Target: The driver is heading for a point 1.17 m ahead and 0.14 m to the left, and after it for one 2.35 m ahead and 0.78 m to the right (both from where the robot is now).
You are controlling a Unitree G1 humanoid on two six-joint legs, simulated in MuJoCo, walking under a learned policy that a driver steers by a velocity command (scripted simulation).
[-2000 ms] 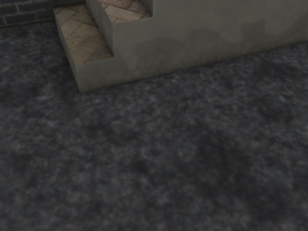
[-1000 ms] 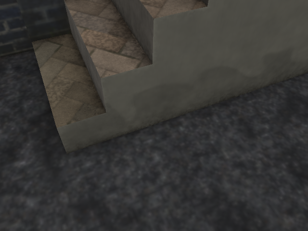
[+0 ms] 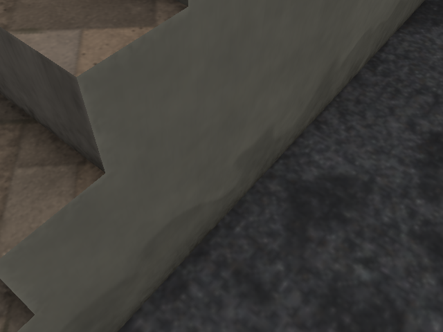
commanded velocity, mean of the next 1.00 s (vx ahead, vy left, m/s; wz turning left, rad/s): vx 0.12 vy -0.21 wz -0.03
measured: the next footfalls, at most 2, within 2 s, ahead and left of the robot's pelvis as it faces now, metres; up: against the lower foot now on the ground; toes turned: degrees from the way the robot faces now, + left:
right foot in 0.40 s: +0.17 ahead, -0.24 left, +0.00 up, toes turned +1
left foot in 0.72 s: +0.22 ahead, -0.09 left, +0.00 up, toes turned +4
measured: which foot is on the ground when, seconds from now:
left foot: down 0.00-0.40, up 0.42-0.70, down 0.72-1.00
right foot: up 0.00-0.38, down 0.40-0.72, up 0.74-1.00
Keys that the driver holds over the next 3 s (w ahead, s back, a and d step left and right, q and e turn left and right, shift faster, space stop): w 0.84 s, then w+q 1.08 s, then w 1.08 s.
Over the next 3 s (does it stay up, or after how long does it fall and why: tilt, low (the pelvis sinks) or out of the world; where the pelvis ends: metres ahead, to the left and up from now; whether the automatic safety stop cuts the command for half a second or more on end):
stays up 0.25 -0.30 0.00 its command is cut before an obstacle from the start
